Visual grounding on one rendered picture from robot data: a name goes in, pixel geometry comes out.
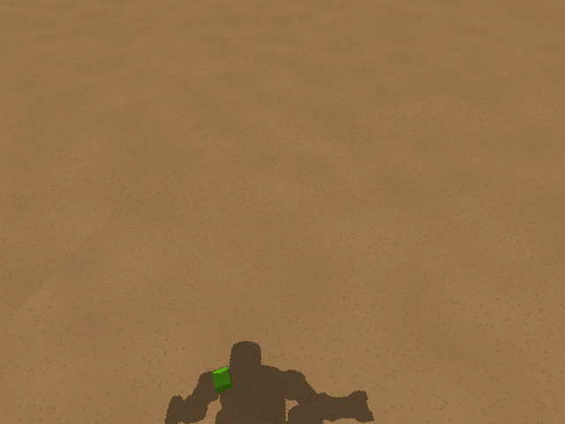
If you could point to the cube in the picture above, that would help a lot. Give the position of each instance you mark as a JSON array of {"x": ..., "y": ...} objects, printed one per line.
[{"x": 222, "y": 379}]

